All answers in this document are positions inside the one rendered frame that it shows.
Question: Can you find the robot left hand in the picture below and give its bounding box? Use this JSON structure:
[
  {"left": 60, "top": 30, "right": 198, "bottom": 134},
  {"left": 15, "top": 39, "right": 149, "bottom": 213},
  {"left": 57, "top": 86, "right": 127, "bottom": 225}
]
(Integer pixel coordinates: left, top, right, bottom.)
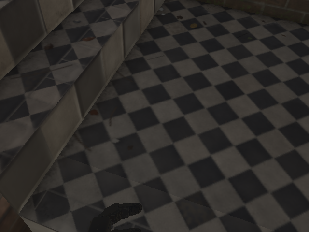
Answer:
[{"left": 87, "top": 202, "right": 142, "bottom": 232}]

